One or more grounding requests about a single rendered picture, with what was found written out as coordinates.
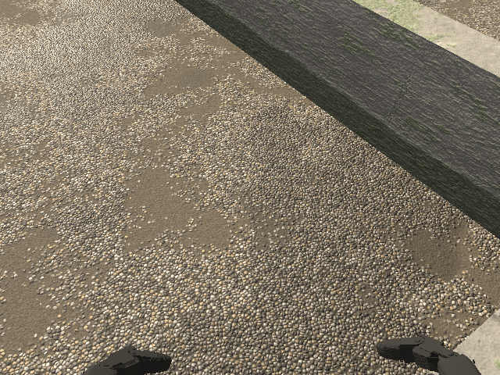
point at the left robot hand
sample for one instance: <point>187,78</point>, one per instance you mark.
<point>128,361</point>

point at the right robot hand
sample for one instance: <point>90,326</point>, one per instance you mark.
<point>428,353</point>

